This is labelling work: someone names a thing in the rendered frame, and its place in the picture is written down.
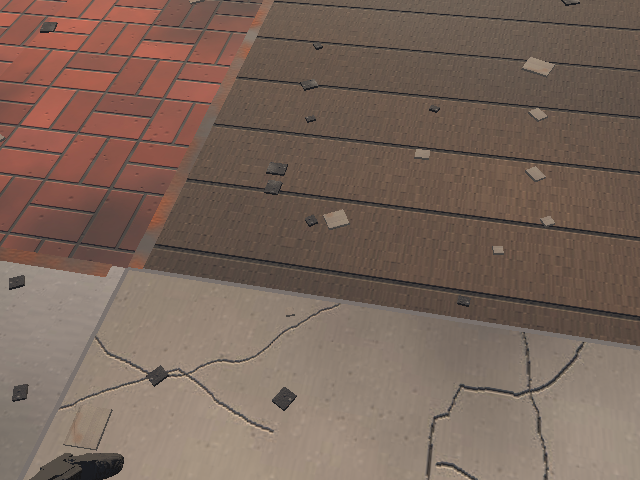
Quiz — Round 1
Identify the robot left hand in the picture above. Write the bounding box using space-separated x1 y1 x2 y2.
29 453 124 480

